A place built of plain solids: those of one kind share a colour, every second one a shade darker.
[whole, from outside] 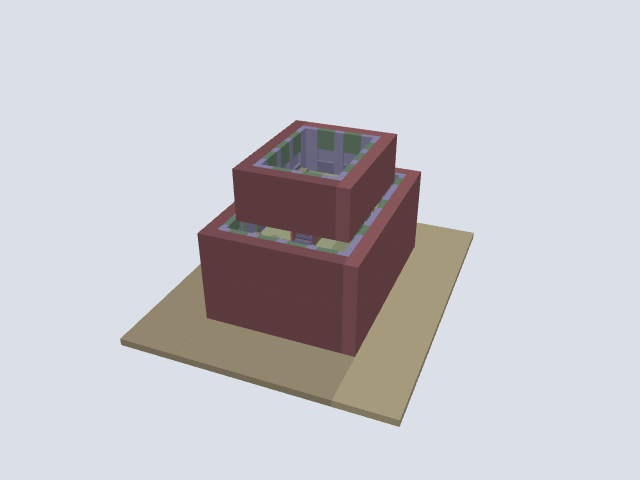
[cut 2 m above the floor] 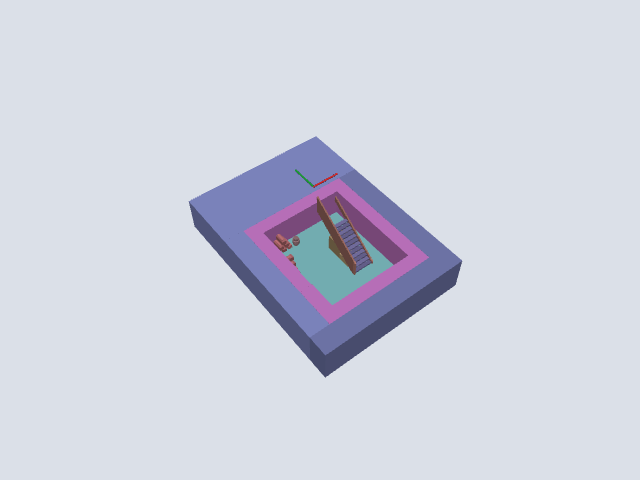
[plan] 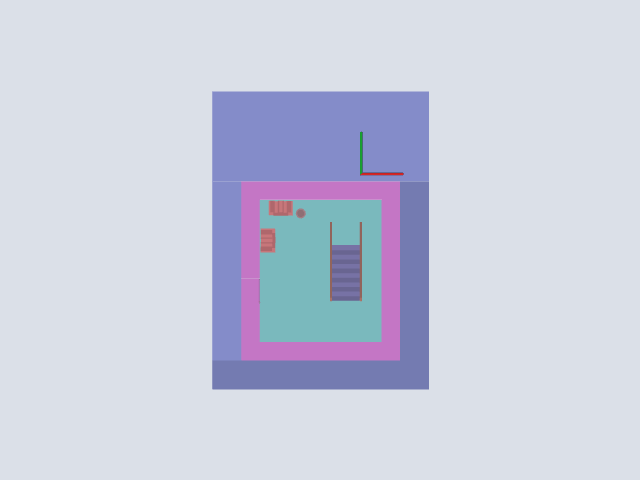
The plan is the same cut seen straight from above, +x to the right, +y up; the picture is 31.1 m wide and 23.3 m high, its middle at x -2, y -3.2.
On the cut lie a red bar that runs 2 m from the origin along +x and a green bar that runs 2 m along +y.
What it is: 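The timber main towers of Japanese castles, from general knowledge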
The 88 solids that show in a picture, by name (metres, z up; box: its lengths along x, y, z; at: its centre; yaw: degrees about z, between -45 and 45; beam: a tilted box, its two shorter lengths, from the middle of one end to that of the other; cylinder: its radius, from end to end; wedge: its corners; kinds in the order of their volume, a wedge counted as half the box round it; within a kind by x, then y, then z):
{
 "wall_fill_storey_1": {"box": [0.9, 14.46, 3.85], "at": [-6.78, -3.22, 1.57]},
 "wall_fill_storey_2": {"box": [0.9, 14.46, 3.0], "at": [-6.78, -3.22, 4.99]},
 "wall_fill_storey_3": {"box": [0.9, 9.68, 3.58], "at": [-5.38, -3.22, 8.29]},
 "wall_fill_storey_4": {"box": [8.72, 0.9, 3.0], "at": [-1.97, -10.0, 4.99]},
 "wall_fill_storey_5": {"box": [5.91, 0.9, 3.58], "at": [-1.97, -7.61, 8.29]},
 "wall_fill_storey_6": {"box": [5.91, 0.9, 3.58], "at": [-1.97, 1.17, 8.29]},
 "wall_fill_storey_7": {"box": [8.72, 0.9, 3.85], "at": [-1.97, 3.56, 1.57]},
 "wall_fill_storey_8": {"box": [8.72, 0.9, 3.0], "at": [-1.97, 3.56, 4.99]},
 "wall_fill_storey_9": {"box": [0.9, 9.68, 3.58], "at": [1.44, -3.22, 8.29]},
 "wall_fill_storey_10": {"box": [0.9, 14.46, 3.85], "at": [2.84, -3.22, 1.57]},
 "wall_fill_storey_11": {"box": [0.9, 14.46, 3.0], "at": [2.84, -3.22, 4.99]},
 "wall_fill_base_1": {"box": [1.41, 8.7, 3.08], "at": [-6.53, -4.7, -1.9]},
 "wall_fill_base_2": {"box": [10.52, 1.41, 3.08], "at": [-1.97, -9.75, -1.9]},
 "wall_fill_base_3": {"box": [10.52, 4.36, 3.08], "at": [-1.97, 1.83, -1.9]},
 "wall_fill_base_4": {"box": [1.41, 8.7, 3.08], "at": [2.59, -4.7, -1.9]},
 "ground_garden_1": {"box": [4.0, 22.46, 0.5], "at": [-9.23, -3.22, -0.27]},
 "ground_garden_2": {"box": [10.52, 4.0, 0.5], "at": [-1.97, -12.45, -0.27]},
 "ground_garden_3": {"box": [10.52, 4.0, 0.5], "at": [-1.97, 6.01, -0.27]},
 "ground_garden_4": {"box": [4.0, 22.46, 0.5], "at": [5.29, -3.22, -0.27]},
 "wall_base_1": {"box": [0.86, 1.2, 2.1], "at": [-5.4, -5.69, -1.89]},
 "wall_base_2": {"box": [0.9, 2.76, 2.73], "at": [-5.38, -7.67, -1.73]},
 "wall_base_3": {"box": [0.9, 4.73, 2.73], "at": [-5.38, -2.72, -1.73]},
 "wall_base_4": {"box": [7.71, 0.9, 2.73], "at": [-1.97, -8.6, -1.73]},
 "wall_base_5": {"box": [7.71, 0.9, 2.73], "at": [-1.97, -0.8, -1.73]},
 "wall_base_6": {"box": [0.9, 8.7, 2.73], "at": [1.44, -4.7, -1.73]},
 "wall_storey_1": {"box": [0.42, 2.64, 3.0], "at": [-6.12, -6.18, 4.99]},
 "wall_storey_2": {"box": [0.42, 2.64, 3.0], "at": [-6.12, -2.24, 4.99]},
 "wall_storey_3": {"box": [0.42, 2.73, 3.0], "at": [-6.12, 1.74, 4.99]},
 "wall_storey_4": {"box": [0.76, 0.42, 3.0], "at": [-5.95, -9.34, 4.99]},
 "wall_storey_5": {"box": [0.42, 1.32, 3.58], "at": [-4.71, 0.06, 8.29]},
 "wall_storey_6": {"box": [1.32, 0.42, 3.58], "at": [-4.26, -6.95, 8.29]},
 "wall_storey_7": {"box": [1.32, 0.42, 3.58], "at": [-4.26, 0.51, 8.29]},
 "wall_storey_8": {"box": [0.67, 0.42, 3.0], "at": [-3.94, 2.9, 4.99]},
 "wall_storey_9": {"box": [1.3, 0.2, 0.95], "at": [-2.96, -7.06, 8.18]},
 "wall_storey_10": {"box": [0.67, 0.42, 3.58], "at": [-1.97, -6.95, 8.29]},
 "wall_storey_11": {"box": [1.3, 0.2, 0.95], "at": [-0.98, -7.06, 8.18]},
 "wall_storey_12": {"box": [1.3, 0.42, 1.21], "at": [-0.98, -6.95, 7.1]},
 "wall_storey_13": {"box": [1.32, 0.42, 3.58], "at": [0.33, -6.95, 8.29]},
 "wall_storey_14": {"box": [1.32, 0.42, 3.58], "at": [0.33, 0.51, 8.29]},
 "wall_storey_15": {"box": [0.42, 1.32, 3.58], "at": [0.78, -6.5, 8.29]},
 "wall_storey_16": {"box": [0.42, 0.67, 3.58], "at": [0.78, -4.21, 8.29]},
 "wall_storey_17": {"box": [0.42, 0.67, 3.58], "at": [0.78, -2.24, 8.29]},
 "wall_storey_18": {"box": [0.42, 1.32, 3.58], "at": [0.78, 0.06, 8.29]},
 "wall_storey_19": {"box": [0.2, 1.3, 0.95], "at": [0.89, -5.19, 8.18]},
 "wall_storey_20": {"box": [0.76, 0.42, 3.0], "at": [2.01, 2.9, 4.99]},
 "wall_storey_21": {"box": [0.42, 2.64, 3.0], "at": [2.18, -0.27, 4.99]},
 "floor_storey_1": {"box": [2.43, 5.61, 0.36], "at": [-4.7, -0.12, 3.67]},
 "floor_storey_2": {"box": [5.46, 11.82, 0.36], "at": [-0.76, -3.22, 3.67]},
 "floor_base_1": {"box": [5.91, 6.9, 0.55], "at": [-1.97, -4.7, -3.22]},
 "wall_head_storey_1": {"box": [0.42, 1.3, 0.84], "at": [-6.12, -8.15, 6.07]},
 "wall_head_storey_2": {"box": [0.42, 1.3, 0.84], "at": [-6.12, -4.21, 6.07]},
 "wall_head_storey_3": {"box": [0.42, 1.3, 0.84], "at": [-6.12, -0.27, 6.07]},
 "wall_head_storey_4": {"box": [1.3, 0.42, 0.84], "at": [-4.92, 2.9, 6.07]},
 "wall_head_storey_5": {"box": [0.42, 1.3, 1.42], "at": [-4.71, -5.19, 9.37]},
 "wall_head_storey_6": {"box": [0.42, 1.3, 1.42], "at": [-4.71, -3.22, 9.37]},
 "wall_head_storey_7": {"box": [0.42, 1.3, 1.42], "at": [-4.71, -1.25, 9.37]},
 "wall_head_storey_8": {"box": [1.3, 0.42, 1.42], "at": [-2.96, -6.95, 9.37]},
 "wall_head_storey_9": {"box": [1.3, 0.42, 1.42], "at": [-2.96, 0.51, 9.37]},
 "wall_head_storey_10": {"box": [1.3, 0.42, 0.84], "at": [-2.96, 2.9, 6.07]},
 "wall_head_storey_11": {"box": [1.3, 0.42, 1.42], "at": [-0.98, -6.95, 9.37]},
 "wall_head_storey_12": {"box": [1.3, 0.42, 1.42], "at": [-0.98, 0.51, 9.37]},
 "wall_head_storey_13": {"box": [1.3, 0.42, 0.84], "at": [-0.98, 2.9, 6.07]},
 "wall_head_storey_14": {"box": [0.42, 1.3, 1.42], "at": [0.78, -5.19, 9.37]},
 "wall_head_storey_15": {"box": [0.42, 1.3, 1.42], "at": [0.78, -3.22, 9.37]},
 "wall_head_storey_16": {"box": [0.42, 1.3, 1.42], "at": [0.78, -1.25, 9.37]},
 "wall_head_storey_17": {"box": [1.3, 0.42, 0.84], "at": [0.98, 2.9, 6.07]},
 "wall_head_storey_18": {"box": [0.42, 1.3, 0.84], "at": [2.18, 1.7, 6.07]},
 "chest_under_1": {"box": [1.35, 1.12, 1.17], "at": [-0.74, -4.0, -2.36]},
 "wall_1": {"wedge": [[-1.52, -6.01, -2.99], [-1.52, -6.01, -1.69], [-1.52, -2.33, -0.3], [-1.52, -2.33, 1.0], [-1.42, -6.01, -2.99], [-1.42, -6.01, -1.69], [-1.42, -2.33, -0.3], [-1.42, -2.33, 1.0]]},
 "wall_2": {"wedge": [[-0.07, -6.01, -2.99], [-0.07, -6.01, -2.58], [-0.07, -2.33, -0.3], [-0.07, -2.33, 0.12], [0.03, -6.01, -2.99], [0.03, -6.01, -2.58], [0.03, -2.33, -0.3], [0.03, -2.33, 0.12]]},
 "step_1": {"wedge": [[-2.34, -1.38, 4.35], [-2.34, -1.38, 4.45], [-2.34, -1.13, 4.35], [-2.34, -1.13, 4.45], [-0.98, -1.38, 4.35], [-0.98, -1.38, 4.45], [-0.98, -1.13, 4.35], [-0.98, -1.13, 4.45]]},
 "step_2": {"wedge": [[-2.34, -1.16, 4.15], [-2.34, -1.16, 4.25], [-2.34, -0.91, 4.15], [-2.34, -0.91, 4.25], [-0.98, -1.16, 4.15], [-0.98, -1.16, 4.25], [-0.98, -0.91, 4.15], [-0.98, -0.91, 4.25]]},
 "step_3": {"wedge": [[-1.42, -6.15, -2.88], [-1.42, -6.15, -2.78], [-1.42, -5.89, -2.88], [-1.42, -5.89, -2.78], [-0.07, -6.15, -2.88], [-0.07, -6.15, -2.78], [-0.07, -5.89, -2.88], [-0.07, -5.89, -2.78]]},
 "step_4": {"wedge": [[-1.42, -5.93, -2.71], [-1.42, -5.93, -2.61], [-1.42, -5.67, -2.71], [-1.42, -5.67, -2.61], [-0.07, -5.93, -2.71], [-0.07, -5.93, -2.61], [-0.07, -5.67, -2.71], [-0.07, -5.67, -2.61]]},
 "step_5": {"wedge": [[-1.42, -5.7, -2.55], [-1.42, -5.7, -2.45], [-1.42, -5.45, -2.55], [-1.42, -5.45, -2.45], [-0.07, -5.7, -2.55], [-0.07, -5.7, -2.45], [-0.07, -5.45, -2.55], [-0.07, -5.45, -2.45]]},
 "step_6": {"wedge": [[-1.42, -5.48, -2.39], [-1.42, -5.48, -2.29], [-1.42, -5.22, -2.39], [-1.42, -5.22, -2.29], [-0.07, -5.48, -2.39], [-0.07, -5.48, -2.29], [-0.07, -5.22, -2.39], [-0.07, -5.22, -2.29]]},
 "step_7": {"wedge": [[-1.42, -5.26, -2.22], [-1.42, -5.26, -2.12], [-1.42, -5.0, -2.22], [-1.42, -5.0, -2.12], [-0.07, -5.26, -2.22], [-0.07, -5.26, -2.12], [-0.07, -5.0, -2.22], [-0.07, -5.0, -2.12]]},
 "step_8": {"wedge": [[-1.42, -5.03, -2.06], [-1.42, -5.03, -1.96], [-1.42, -4.78, -2.06], [-1.42, -4.78, -1.96], [-0.07, -5.03, -2.06], [-0.07, -5.03, -1.96], [-0.07, -4.78, -2.06], [-0.07, -4.78, -1.96]]},
 "step_9": {"wedge": [[-1.42, -4.81, -1.9], [-1.42, -4.81, -1.8], [-1.42, -4.56, -1.9], [-1.42, -4.56, -1.8], [-0.07, -4.81, -1.9], [-0.07, -4.81, -1.8], [-0.07, -4.56, -1.9], [-0.07, -4.56, -1.8]]},
 "step_10": {"wedge": [[-1.42, -4.59, -1.73], [-1.42, -4.59, -1.63], [-1.42, -4.33, -1.73], [-1.42, -4.33, -1.63], [-0.07, -4.59, -1.73], [-0.07, -4.59, -1.63], [-0.07, -4.33, -1.73], [-0.07, -4.33, -1.63]]},
 "step_11": {"wedge": [[-1.42, -4.37, -1.57], [-1.42, -4.37, -1.47], [-1.42, -4.11, -1.57], [-1.42, -4.11, -1.47], [-0.07, -4.37, -1.57], [-0.07, -4.37, -1.47], [-0.07, -4.11, -1.57], [-0.07, -4.11, -1.47]]},
 "step_12": {"wedge": [[-1.42, -4.14, -1.41], [-1.42, -4.14, -1.31], [-1.42, -3.89, -1.41], [-1.42, -3.89, -1.31], [-0.07, -4.14, -1.41], [-0.07, -4.14, -1.31], [-0.07, -3.89, -1.41], [-0.07, -3.89, -1.31]]},
 "step_13": {"wedge": [[-1.42, -3.92, -1.24], [-1.42, -3.92, -1.14], [-1.42, -3.66, -1.24], [-1.42, -3.66, -1.14], [-0.07, -3.92, -1.24], [-0.07, -3.92, -1.14], [-0.07, -3.66, -1.24], [-0.07, -3.66, -1.14]]},
 "step_14": {"wedge": [[-1.42, -3.7, -1.08], [-1.42, -3.7, -0.98], [-1.42, -3.44, -1.08], [-1.42, -3.44, -0.98], [-0.07, -3.7, -1.08], [-0.07, -3.7, -0.98], [-0.07, -3.44, -1.08], [-0.07, -3.44, -0.98]]},
 "bale_1": {"box": [0.71, 0.3, 0.3], "at": [-4.51, -3.22, -1.98]},
 "bale_2": {"box": [0.3, 0.71, 0.3], "at": [-4.12, -1.67, -2.35]},
 "bale_3": {"box": [0.3, 0.71, 0.3], "at": [-3.9, -1.65, -1.98]},
 "jar_1": {"cylinder": 0.17, "from": [-2.93, -1.91, -2.4], "to": [-2.93, -1.91, -2.24]}
}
